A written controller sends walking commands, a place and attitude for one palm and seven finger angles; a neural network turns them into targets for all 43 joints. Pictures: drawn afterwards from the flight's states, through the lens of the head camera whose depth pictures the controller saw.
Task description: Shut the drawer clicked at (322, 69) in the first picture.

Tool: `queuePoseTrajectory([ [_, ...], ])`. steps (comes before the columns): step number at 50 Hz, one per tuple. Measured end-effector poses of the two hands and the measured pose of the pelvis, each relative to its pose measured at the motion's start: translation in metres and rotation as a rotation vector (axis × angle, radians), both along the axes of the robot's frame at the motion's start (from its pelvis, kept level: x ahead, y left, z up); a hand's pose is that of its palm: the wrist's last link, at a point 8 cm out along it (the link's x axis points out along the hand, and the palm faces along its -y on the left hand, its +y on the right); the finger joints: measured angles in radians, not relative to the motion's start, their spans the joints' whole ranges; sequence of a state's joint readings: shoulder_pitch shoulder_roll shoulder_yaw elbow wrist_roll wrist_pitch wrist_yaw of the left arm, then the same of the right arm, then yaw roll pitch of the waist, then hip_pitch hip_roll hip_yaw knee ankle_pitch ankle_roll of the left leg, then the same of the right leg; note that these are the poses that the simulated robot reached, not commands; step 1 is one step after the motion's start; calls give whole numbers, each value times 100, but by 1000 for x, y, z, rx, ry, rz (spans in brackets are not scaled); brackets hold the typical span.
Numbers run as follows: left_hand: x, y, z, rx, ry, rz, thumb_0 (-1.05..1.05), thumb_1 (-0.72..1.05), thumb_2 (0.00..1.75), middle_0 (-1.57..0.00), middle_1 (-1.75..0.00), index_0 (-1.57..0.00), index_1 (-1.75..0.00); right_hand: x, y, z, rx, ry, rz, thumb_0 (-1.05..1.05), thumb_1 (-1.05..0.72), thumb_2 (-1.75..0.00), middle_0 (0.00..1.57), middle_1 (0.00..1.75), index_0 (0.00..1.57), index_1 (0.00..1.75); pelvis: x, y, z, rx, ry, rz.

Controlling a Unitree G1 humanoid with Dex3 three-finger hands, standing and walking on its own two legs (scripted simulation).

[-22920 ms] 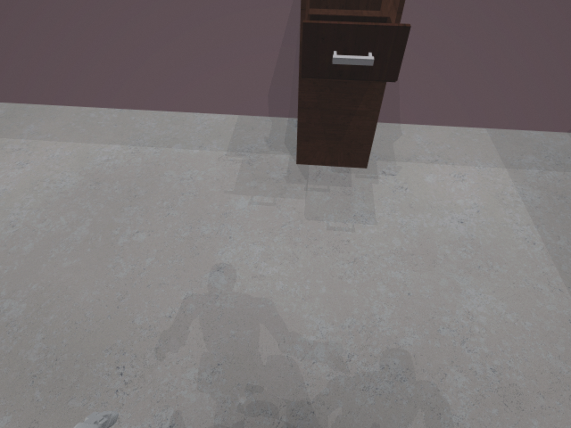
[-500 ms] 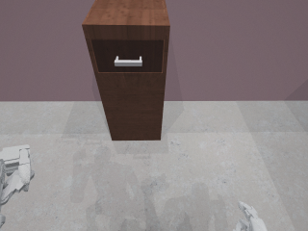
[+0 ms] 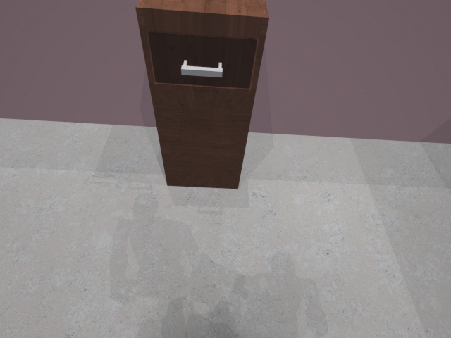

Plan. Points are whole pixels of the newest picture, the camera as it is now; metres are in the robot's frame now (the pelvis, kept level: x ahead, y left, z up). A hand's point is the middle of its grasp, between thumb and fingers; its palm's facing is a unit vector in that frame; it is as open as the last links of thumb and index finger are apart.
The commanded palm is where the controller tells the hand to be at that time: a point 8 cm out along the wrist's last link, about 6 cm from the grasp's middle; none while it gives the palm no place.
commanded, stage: let the arm hang, fingers relaxed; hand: left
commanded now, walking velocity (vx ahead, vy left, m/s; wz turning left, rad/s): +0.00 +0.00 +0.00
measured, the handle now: (202, 67) +0.89 +0.13 -0.03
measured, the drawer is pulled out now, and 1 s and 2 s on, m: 0.00 0.00 0.00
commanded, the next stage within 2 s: look to check the result in 0.74 s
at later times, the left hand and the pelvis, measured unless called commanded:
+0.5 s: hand out of the picture +0.03 +0.20 -0.16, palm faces -0.02 -0.96 -0.27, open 7.2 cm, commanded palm none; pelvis +0.01 +0.00 +0.01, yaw -1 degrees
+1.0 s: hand out of the picture +0.07 +0.18 -0.16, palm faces -0.03 -0.96 -0.27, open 7.3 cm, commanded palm none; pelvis +0.02 -0.03 +0.01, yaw -1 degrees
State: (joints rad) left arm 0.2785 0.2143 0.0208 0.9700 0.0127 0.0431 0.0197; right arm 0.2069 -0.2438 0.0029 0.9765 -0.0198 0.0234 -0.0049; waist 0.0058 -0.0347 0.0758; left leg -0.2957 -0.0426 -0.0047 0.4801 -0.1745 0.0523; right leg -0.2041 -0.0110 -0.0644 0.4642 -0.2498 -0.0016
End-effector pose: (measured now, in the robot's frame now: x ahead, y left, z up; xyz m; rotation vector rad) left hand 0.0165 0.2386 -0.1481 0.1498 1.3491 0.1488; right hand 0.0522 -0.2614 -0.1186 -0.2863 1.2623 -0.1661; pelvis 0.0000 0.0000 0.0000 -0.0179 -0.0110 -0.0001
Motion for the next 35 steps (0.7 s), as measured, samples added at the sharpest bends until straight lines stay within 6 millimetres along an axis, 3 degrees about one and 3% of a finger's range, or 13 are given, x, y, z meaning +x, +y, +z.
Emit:
queuePoseTrajectory([
  [6, -57, 14, 7, 26, 173, 19, 1, 91, 90, -76, -92, -75, -95, -47, 8, -8, 19, 152, -59, 1, -91, -90, 20, 30, 20, 30, 1, 1, 4, -1, -5, 4],
  [11, -68, 22, 15, 61, 219, 18, 1, 91, 90, -57, -71, -56, -72, -61, 18, -15, 56, 180, -88, 1, -91, -90, 20, 30, 20, 30, 2, 2, 5, 3, -12, -2],
  [15, -56, 24, 18, 79, 190, 9, 1, 91, 90, -42, -54, -41, -55, -59, 25, -21, 84, 168, -97, 1, -91, -90, 20, 30, 20, 30, 2, 2, 5, 7, -14, -7],
  [21, -17, 18, 19, 84, 87, -14, 1, 91, 90, -27, -39, -27, -39, -46, 26, -25, 107, 121, -99, 0, -91, -90, 20, 30, 20, 30, 5, -1, 5, 13, -18, -12],
  [28, 28, 2, 20, 66, -24, -46, 0, 91, 90, -22, -32, -22, -32, -28, 16, -24, 103, 69, -98, 0, -91, -90, 20, 30, 20, 30, 9, -8, 6, 18, -20, -16],
  [35, 52, -12, 20, 52, -67, -68, 0, 91, 90, -21, -30, -21, -31, -20, 0, -19, 80, 51, -104, 0, -91, -90, 20, 30, 20, 30, 13, -16, 7, 18, -22, -22],
])
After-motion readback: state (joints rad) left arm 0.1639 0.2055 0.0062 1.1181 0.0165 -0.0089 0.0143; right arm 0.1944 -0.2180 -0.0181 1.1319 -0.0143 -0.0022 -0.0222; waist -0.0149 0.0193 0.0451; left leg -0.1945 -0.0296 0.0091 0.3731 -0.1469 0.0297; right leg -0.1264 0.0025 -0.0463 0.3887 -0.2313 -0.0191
